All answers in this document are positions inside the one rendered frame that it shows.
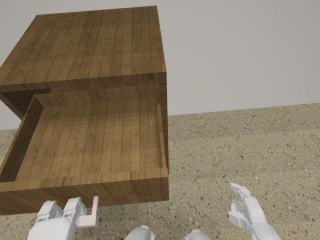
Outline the handle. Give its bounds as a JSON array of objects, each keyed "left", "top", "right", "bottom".
[{"left": 46, "top": 196, "right": 99, "bottom": 229}]

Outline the robot right hand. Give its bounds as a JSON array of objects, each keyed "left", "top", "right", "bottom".
[{"left": 228, "top": 183, "right": 268, "bottom": 231}]

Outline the robot left thigh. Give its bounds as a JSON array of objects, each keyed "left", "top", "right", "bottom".
[{"left": 124, "top": 227, "right": 156, "bottom": 240}]

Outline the right robot shin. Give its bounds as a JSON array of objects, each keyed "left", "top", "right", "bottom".
[{"left": 191, "top": 229, "right": 201, "bottom": 233}]

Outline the robot left hand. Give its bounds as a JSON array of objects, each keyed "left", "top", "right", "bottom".
[{"left": 27, "top": 197, "right": 87, "bottom": 240}]

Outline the right robot forearm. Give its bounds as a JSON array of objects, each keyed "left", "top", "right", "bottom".
[{"left": 249, "top": 221, "right": 281, "bottom": 240}]

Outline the cabinet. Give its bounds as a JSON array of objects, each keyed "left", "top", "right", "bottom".
[{"left": 0, "top": 5, "right": 169, "bottom": 175}]

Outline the drawer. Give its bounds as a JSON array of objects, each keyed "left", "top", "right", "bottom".
[{"left": 0, "top": 84, "right": 169, "bottom": 216}]

